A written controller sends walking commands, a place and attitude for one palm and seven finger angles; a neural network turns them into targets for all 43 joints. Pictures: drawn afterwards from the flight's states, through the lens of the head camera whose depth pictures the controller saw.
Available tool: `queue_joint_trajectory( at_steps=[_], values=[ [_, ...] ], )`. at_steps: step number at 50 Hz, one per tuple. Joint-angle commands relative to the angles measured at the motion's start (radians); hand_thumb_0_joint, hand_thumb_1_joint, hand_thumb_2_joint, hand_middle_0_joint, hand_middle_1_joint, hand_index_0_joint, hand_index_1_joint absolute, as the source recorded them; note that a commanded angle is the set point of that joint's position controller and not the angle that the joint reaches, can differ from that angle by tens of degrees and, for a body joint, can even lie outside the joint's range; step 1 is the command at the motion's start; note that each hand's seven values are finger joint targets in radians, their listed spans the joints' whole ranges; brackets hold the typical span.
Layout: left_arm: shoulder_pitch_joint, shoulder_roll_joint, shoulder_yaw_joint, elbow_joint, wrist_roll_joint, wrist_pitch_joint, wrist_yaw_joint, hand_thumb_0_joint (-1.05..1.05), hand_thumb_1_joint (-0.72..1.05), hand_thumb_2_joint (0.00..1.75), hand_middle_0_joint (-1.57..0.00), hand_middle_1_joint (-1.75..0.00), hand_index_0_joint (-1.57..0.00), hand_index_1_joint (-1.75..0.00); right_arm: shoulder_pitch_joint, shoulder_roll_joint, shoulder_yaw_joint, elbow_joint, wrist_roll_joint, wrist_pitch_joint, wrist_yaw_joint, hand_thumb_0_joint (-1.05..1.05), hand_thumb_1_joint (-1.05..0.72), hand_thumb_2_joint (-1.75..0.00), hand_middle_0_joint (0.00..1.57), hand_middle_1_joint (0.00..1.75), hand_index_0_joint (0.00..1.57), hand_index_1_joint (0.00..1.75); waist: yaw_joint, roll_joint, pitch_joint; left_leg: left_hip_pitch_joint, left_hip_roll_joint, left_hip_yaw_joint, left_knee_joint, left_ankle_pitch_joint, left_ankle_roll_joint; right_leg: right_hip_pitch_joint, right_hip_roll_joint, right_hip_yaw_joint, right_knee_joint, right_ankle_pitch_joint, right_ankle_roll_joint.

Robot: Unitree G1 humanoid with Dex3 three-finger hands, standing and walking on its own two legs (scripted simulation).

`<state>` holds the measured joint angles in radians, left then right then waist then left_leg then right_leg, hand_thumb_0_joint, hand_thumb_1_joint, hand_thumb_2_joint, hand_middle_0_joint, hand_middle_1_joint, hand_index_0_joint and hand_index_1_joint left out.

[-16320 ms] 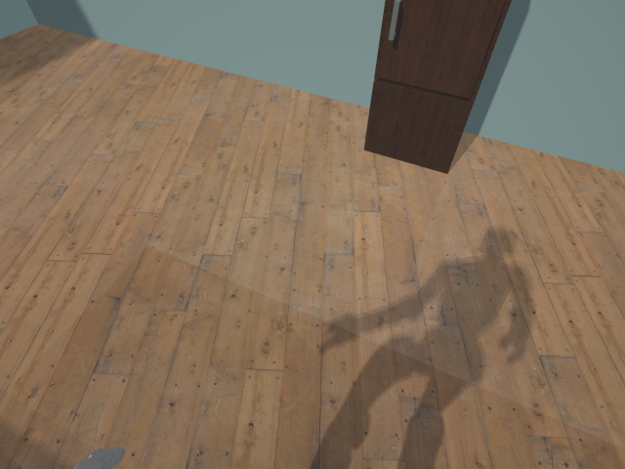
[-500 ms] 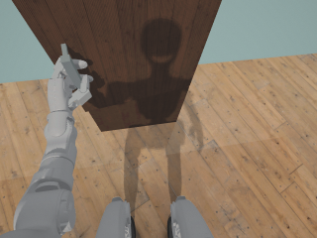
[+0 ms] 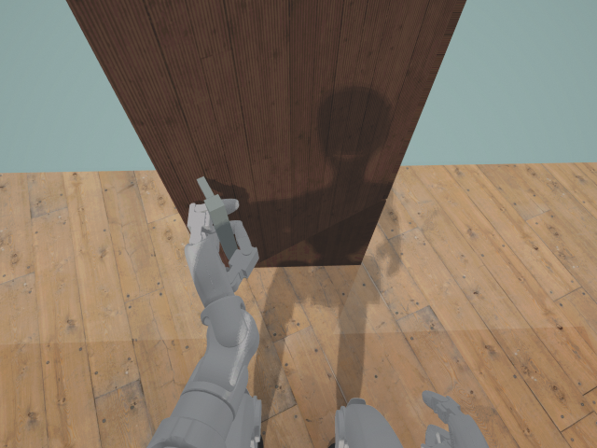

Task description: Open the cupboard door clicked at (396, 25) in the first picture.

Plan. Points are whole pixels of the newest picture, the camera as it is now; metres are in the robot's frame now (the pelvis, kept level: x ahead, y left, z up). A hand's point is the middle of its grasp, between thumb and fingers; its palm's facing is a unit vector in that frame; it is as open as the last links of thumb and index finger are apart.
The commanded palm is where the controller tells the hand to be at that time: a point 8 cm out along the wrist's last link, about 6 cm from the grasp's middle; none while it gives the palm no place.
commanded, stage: pull the door open along its arc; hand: left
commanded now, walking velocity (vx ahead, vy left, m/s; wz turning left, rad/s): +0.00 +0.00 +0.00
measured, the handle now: (218, 220) +0.41 +0.13 +0.02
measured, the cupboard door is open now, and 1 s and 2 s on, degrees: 28 37 40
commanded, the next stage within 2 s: open thumb and fingers to let go in 0.22 s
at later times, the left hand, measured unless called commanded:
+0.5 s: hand (275, 279) +0.33 +0.04 +0.01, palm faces +0.40 -0.92 -0.05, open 6.1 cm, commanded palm +0.27 +0.08 +0.01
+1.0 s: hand (275, 279) +0.33 +0.04 +0.01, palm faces +0.38 -0.92 -0.04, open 14.2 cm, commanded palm +0.28 +0.08 +0.01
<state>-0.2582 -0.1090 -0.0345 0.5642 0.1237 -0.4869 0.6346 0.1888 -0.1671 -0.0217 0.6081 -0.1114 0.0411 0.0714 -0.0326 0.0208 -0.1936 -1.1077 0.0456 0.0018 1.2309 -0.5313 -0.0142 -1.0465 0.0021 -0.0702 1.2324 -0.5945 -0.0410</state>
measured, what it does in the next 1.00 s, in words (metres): stands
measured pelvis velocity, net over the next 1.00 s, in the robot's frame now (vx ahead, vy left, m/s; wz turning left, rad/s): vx -0.01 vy -0.02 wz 0.03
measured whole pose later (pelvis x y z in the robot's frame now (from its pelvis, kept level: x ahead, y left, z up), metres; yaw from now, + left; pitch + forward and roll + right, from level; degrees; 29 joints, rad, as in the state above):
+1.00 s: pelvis -0.01 -0.02 -0.01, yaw +2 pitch +22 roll +1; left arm -0.18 -0.14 -0.14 0.53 0.14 -0.48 0.66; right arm 0.18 -0.18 -0.02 0.66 -0.11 -0.06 0.02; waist -0.02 0.03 -0.19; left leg -1.12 0.03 -0.02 1.25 -0.51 -0.04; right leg -1.07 -0.01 -0.09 1.28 -0.60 -0.07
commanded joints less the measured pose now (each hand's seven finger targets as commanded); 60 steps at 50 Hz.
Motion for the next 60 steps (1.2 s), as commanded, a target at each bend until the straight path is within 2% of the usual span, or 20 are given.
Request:
queue_joint_trajectory(
  at_steps=[1,5,10,13,14,16,20,22,26,27,29,36,38,42,43,49,56,57,59,60],
  values=[
    [-0.050,-0.102,-0.114,-0.217,0.034,-0.058,-0.007,0.00,0.90,0.90,-0.40,-1.35,-0.40,-1.35,0.017,-0.103,-0.035,-0.109,0.006,-0.062,-0.020,0.00,-0.90,-0.90,0.20,0.30,0.20,0.30,-0.015,-0.086,-0.369,0.276,-0.049,0.003,-0.117,0.337,0.018,0.260,0.016,0.016,-0.176,0.482,0.013],
    [0.006,-0.138,-0.161,-0.245,0.063,-0.048,0.000,0.00,0.90,0.90,-0.40,-1.35,-0.40,-1.35,-0.016,-0.090,-0.029,-0.107,0.002,-0.100,-0.024,0.00,-0.90,-0.90,0.20,0.30,0.20,0.30,-0.009,-0.083,-0.348,0.258,-0.057,0.004,-0.105,0.302,0.020,0.245,0.007,0.024,-0.181,0.457,0.013],
    [0.180,-0.203,-0.225,-0.316,0.031,-0.006,-0.014,0.00,0.90,0.90,-0.40,-1.35,-0.40,-1.35,-0.058,-0.076,-0.016,-0.127,0.015,-0.137,-0.018,0.00,-0.90,-0.90,0.20,0.30,0.20,0.30,0.019,-0.096,-0.350,0.263,-0.065,0.001,-0.111,0.296,0.014,0.282,-0.005,0.030,-0.194,0.485,0.016],
    [0.098,-0.156,-0.182,-0.311,0.028,0.013,0.003,0.00,0.90,0.90,-0.40,-1.35,-0.40,-1.35,-0.059,-0.079,-0.013,-0.111,0.014,-0.144,-0.029,0.00,-0.90,-0.90,0.20,0.30,0.20,0.30,-0.003,-0.113,-0.300,0.231,-0.067,-0.004,-0.093,0.257,0.013,0.250,-0.016,0.047,-0.204,0.467,0.029],
    [0.057,-0.131,-0.158,-0.310,0.031,0.012,0.011,0.00,0.90,0.90,-0.40,-1.35,-0.40,-1.35,-0.061,-0.082,-0.013,-0.108,0.014,-0.144,-0.036,0.00,-0.90,-0.90,0.20,0.30,0.20,0.30,0.001,-0.112,-0.293,0.216,-0.069,-0.011,-0.086,0.248,0.014,0.244,-0.016,0.056,-0.205,0.441,0.026],
    [-0.080,-0.081,-0.105,-0.276,0.030,0.002,0.030,0.00,0.90,0.90,-0.40,-1.35,-0.40,-1.35,-0.055,-0.084,-0.012,-0.083,0.009,-0.143,-0.047,0.00,-0.90,-0.90,0.20,0.30,0.20,0.30,-0.029,-0.132,-0.274,0.185,-0.068,-0.014,-0.061,0.215,0.016,0.216,-0.028,0.080,-0.211,0.415,0.041],
    [-0.021,-0.086,-0.097,-0.269,0.026,-0.019,0.019,0.00,0.62,0.78,-0.38,-1.32,-0.38,-1.32,-0.054,-0.079,-0.019,-0.098,0.005,-0.142,-0.051,0.00,-0.90,-0.90,0.20,0.30,0.20,0.30,0.003,-0.107,-0.356,0.177,-0.073,-0.007,-0.057,0.235,0.014,0.282,-0.039,0.103,-0.201,0.473,0.043],
    [-0.023,-0.091,-0.110,-0.283,0.019,-0.021,0.009,0.00,0.48,0.72,-0.37,-1.30,-0.37,-1.30,-0.048,-0.079,-0.019,-0.102,0.006,-0.140,-0.051,0.00,-0.90,-0.90,0.20,0.30,0.20,0.30,-0.008,-0.123,-0.362,0.170,-0.073,-0.006,-0.052,0.236,0.013,0.304,-0.047,0.119,-0.207,0.520,0.054],
    [-0.031,-0.078,-0.101,-0.282,0.008,-0.023,-0.003,0.00,0.20,0.60,-0.35,-1.27,-0.35,-1.27,-0.046,-0.083,-0.022,-0.106,0.009,-0.134,-0.055,0.00,-0.90,-0.90,0.20,0.30,0.20,0.30,-0.010,-0.141,-0.356,0.142,-0.073,-0.010,-0.048,0.214,0.014,0.315,-0.054,0.138,-0.216,0.498,0.058],
    [-0.044,-0.072,-0.098,-0.267,0.008,-0.025,-0.005,0.00,0.13,0.57,-0.35,-1.27,-0.35,-1.27,-0.045,-0.084,-0.022,-0.101,0.011,-0.133,-0.058,0.00,-0.90,-0.90,0.20,0.30,0.20,0.30,-0.021,-0.166,-0.333,0.132,-0.072,-0.012,-0.047,0.196,0.014,0.306,-0.057,0.144,-0.227,0.469,0.061],
    [-0.083,-0.064,-0.099,-0.285,0.015,-0.035,-0.003,0.00,-0.01,0.51,-0.33,-1.25,-0.33,-1.25,-0.048,-0.088,-0.025,-0.103,0.009,-0.135,-0.060,0.00,-0.90,-0.90,0.20,0.30,0.20,0.30,-0.016,-0.132,-0.334,0.130,-0.071,-0.015,-0.044,0.193,0.017,0.288,-0.052,0.143,-0.222,0.427,0.052],
    [-0.094,-0.059,-0.094,-0.267,0.018,-0.048,0.003,0.00,-0.50,0.30,-0.30,-1.20,-0.30,-1.20,-0.034,-0.093,-0.029,-0.092,0.009,-0.132,-0.063,0.00,-0.90,-0.90,0.20,0.30,0.20,0.30,-0.015,-0.130,-0.361,0.140,-0.069,-0.011,-0.047,0.195,0.019,0.277,-0.048,0.134,-0.213,0.408,0.048],
    [-0.101,-0.066,-0.094,-0.249,0.014,-0.043,0.008,0.00,-0.50,0.30,-0.30,-1.20,-0.30,-1.20,-0.029,-0.093,-0.029,-0.089,0.007,-0.134,-0.063,0.00,-0.90,-0.90,0.20,0.30,0.20,0.30,-0.020,-0.144,-0.352,0.139,-0.069,-0.009,-0.050,0.183,0.019,0.270,-0.046,0.128,-0.219,0.387,0.049],
    [-0.095,-0.085,-0.109,-0.239,0.023,-0.039,0.016,0.00,-0.50,0.30,-0.27,-1.00,-0.27,-1.00,-0.028,-0.095,-0.030,-0.089,0.007,-0.135,-0.062,0.00,-0.90,-0.90,0.20,0.30,0.20,0.30,-0.016,-0.122,-0.350,0.170,-0.068,-0.006,-0.065,0.199,0.021,0.244,-0.031,0.096,-0.208,0.370,0.036],
    [-0.113,-0.093,-0.114,-0.229,0.023,-0.035,0.019,0.00,-0.50,0.30,-0.26,-0.95,-0.26,-0.95,-0.026,-0.098,-0.029,-0.085,0.005,-0.137,-0.061,0.00,-0.90,-0.90,0.20,0.30,0.20,0.30,-0.024,-0.133,-0.347,0.176,-0.066,-0.006,-0.066,0.200,0.023,0.231,-0.026,0.084,-0.205,0.362,0.034],
    [-0.140,-0.076,-0.089,-0.202,0.027,-0.029,0.033,0.00,-0.50,0.30,-0.21,-0.65,-0.21,-0.65,-0.028,-0.102,-0.028,-0.085,0.004,-0.138,-0.060,0.00,-0.90,-0.90,0.20,0.30,0.20,0.30,-0.017,-0.111,-0.335,0.187,-0.064,-0.009,-0.076,0.197,0.023,0.207,-0.014,0.064,-0.201,0.312,0.023],
    [-0.161,-0.130,-0.118,-0.199,0.028,-0.023,0.044,0.00,-0.50,0.30,-0.15,-0.30,-0.15,-0.30,-0.037,-0.098,-0.023,-0.087,0.002,-0.139,-0.049,0.00,-0.90,-0.90,0.20,0.30,0.20,0.30,-0.017,-0.085,-0.328,0.218,-0.062,-0.013,-0.087,0.200,0.021,0.164,-0.002,0.029,-0.181,0.283,0.014],
    [-0.164,-0.127,-0.116,-0.184,0.029,-0.021,0.046,0.00,-0.50,0.30,-0.15,-0.30,-0.15,-0.30,-0.042,-0.099,-0.022,-0.087,0.002,-0.139,-0.048,0.00,-0.90,-0.90,0.20,0.30,0.20,0.30,-0.022,-0.108,-0.316,0.215,-0.060,-0.017,-0.088,0.188,0.021,0.154,0.000,0.026,-0.183,0.261,0.014],
    [-0.195,-0.139,-0.128,-0.199,0.038,-0.022,0.051,0.00,-0.50,0.30,-0.15,-0.30,-0.15,-0.30,-0.047,-0.103,-0.024,-0.091,0.001,-0.141,-0.046,0.00,-0.90,-0.90,0.20,0.30,0.20,0.30,-0.017,-0.063,-0.327,0.221,-0.061,-0.022,-0.090,0.182,0.020,0.135,0.002,0.020,-0.172,0.238,0.007],
    [-0.205,-0.154,-0.137,-0.194,0.036,-0.020,0.053,0.00,-0.50,0.30,-0.15,-0.30,-0.15,-0.30,-0.052,-0.099,-0.022,-0.088,0.001,-0.142,-0.044,0.00,-0.90,-0.90,0.20,0.30,0.20,0.30,-0.025,-0.074,-0.327,0.227,-0.060,-0.020,-0.086,0.178,0.022,0.124,0.002,0.018,-0.174,0.235,0.010]
  ],
)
